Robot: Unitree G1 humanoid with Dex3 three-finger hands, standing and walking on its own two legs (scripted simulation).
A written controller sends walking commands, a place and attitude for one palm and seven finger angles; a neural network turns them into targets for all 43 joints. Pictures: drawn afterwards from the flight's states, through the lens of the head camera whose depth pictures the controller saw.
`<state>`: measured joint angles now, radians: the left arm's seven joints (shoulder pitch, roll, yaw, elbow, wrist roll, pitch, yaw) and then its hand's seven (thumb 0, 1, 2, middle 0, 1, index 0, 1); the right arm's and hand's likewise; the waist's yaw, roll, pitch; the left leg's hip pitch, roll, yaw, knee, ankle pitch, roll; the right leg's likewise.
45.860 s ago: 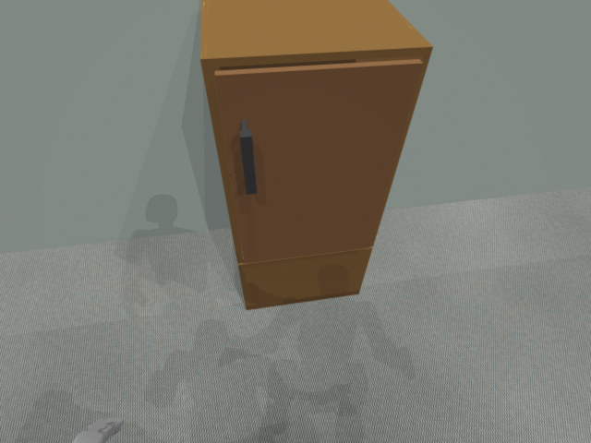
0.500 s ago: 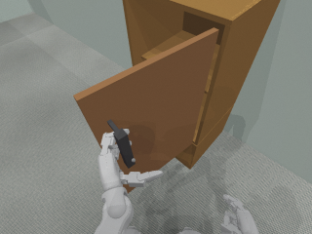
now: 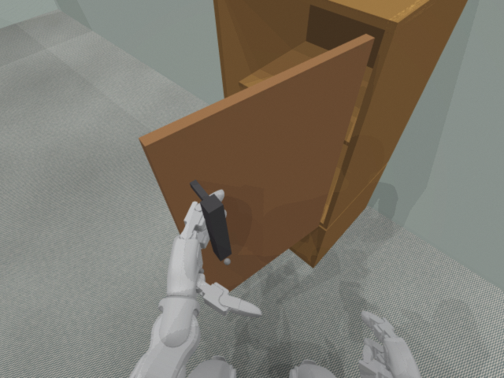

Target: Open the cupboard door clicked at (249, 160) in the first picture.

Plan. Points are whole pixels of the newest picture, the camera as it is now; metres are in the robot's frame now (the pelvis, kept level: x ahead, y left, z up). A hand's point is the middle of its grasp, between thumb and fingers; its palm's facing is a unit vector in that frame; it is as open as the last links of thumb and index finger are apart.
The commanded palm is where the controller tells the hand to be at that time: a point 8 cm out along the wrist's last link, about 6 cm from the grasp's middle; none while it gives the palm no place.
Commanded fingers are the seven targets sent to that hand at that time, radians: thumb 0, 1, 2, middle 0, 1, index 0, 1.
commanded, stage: slide the hand sideways off the handle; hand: left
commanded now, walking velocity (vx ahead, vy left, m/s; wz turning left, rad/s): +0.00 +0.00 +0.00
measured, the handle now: (210, 221) +0.34 +0.09 +0.06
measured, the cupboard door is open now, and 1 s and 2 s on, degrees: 81 82 82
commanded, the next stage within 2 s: draw the hand back to the body in 1.06 s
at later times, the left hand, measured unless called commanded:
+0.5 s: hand (209, 287) +0.24 +0.08 +0.06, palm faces -0.09 -1.00 -0.01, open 16.2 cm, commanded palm +0.22 +0.13 +0.06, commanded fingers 0.00 -0.50 0.30 -0.15 -0.30 -0.15 -0.30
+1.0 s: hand (169, 314) +0.20 +0.12 +0.06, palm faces -0.02 -1.00 -0.04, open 16.2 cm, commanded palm +0.17 +0.18 +0.06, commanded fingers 0.00 -0.50 0.30 -0.15 -0.30 -0.15 -0.30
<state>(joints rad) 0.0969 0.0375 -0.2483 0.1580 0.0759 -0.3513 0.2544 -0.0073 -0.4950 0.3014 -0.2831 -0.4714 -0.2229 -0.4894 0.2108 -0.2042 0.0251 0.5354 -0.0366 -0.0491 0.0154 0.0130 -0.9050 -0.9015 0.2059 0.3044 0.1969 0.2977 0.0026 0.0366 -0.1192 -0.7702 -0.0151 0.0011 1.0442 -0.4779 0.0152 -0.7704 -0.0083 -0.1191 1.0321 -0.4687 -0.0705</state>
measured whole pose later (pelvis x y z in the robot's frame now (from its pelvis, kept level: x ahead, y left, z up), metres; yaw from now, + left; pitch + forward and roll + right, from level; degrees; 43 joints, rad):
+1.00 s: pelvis +0.02 +0.00 -0.01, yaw -1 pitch +14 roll -1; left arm 0.64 0.14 -0.07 -0.27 -0.13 -0.40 -0.07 -0.01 -0.50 0.30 -0.16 -0.30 -0.17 -0.31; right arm 0.25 -0.23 0.00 0.40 0.01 -0.06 -0.02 0.01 -0.90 -0.90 0.21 0.30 0.20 0.30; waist 0.01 0.04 -0.15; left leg -0.83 0.00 0.00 1.14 -0.56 0.02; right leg -0.83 0.01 -0.12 1.11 -0.53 -0.07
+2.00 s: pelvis +0.04 +0.04 +0.05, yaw -2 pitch +1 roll -2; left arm 0.62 0.32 0.14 -0.47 -0.04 -0.01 0.13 0.00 -0.02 0.50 -0.17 -0.30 -0.17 -0.30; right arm 0.27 -0.22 0.07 0.50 0.03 -0.09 -0.11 0.01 -0.90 -0.90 0.21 0.30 0.20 0.30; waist 0.05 0.06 -0.07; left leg -0.32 -0.03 0.03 0.69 -0.40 0.06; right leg -0.31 0.00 -0.07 0.63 -0.35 -0.01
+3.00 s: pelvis +0.03 +0.01 +0.07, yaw -3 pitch -2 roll -1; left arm 0.47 0.35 0.38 -0.37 -0.06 -0.12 0.12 0.02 0.89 0.90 -0.21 -0.30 -0.21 -0.30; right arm 0.16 -0.24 0.02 0.61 0.01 -0.06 -0.07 0.01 -0.90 -0.90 0.21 0.30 0.20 0.30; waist 0.03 0.08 0.02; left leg -0.15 0.02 0.04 0.45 -0.27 0.02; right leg -0.14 0.06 -0.06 0.36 -0.19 -0.05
